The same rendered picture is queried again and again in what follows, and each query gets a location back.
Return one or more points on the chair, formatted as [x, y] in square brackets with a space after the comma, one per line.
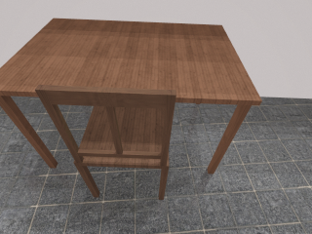
[128, 128]

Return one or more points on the table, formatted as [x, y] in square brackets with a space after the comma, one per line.
[198, 61]

